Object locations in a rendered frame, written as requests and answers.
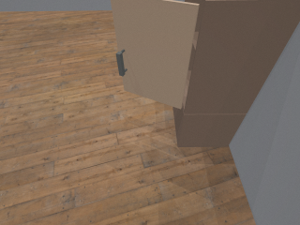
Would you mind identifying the cupboard door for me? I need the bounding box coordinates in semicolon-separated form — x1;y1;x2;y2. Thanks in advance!
111;0;200;110

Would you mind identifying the handle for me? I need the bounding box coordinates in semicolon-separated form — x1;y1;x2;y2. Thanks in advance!
115;49;127;77

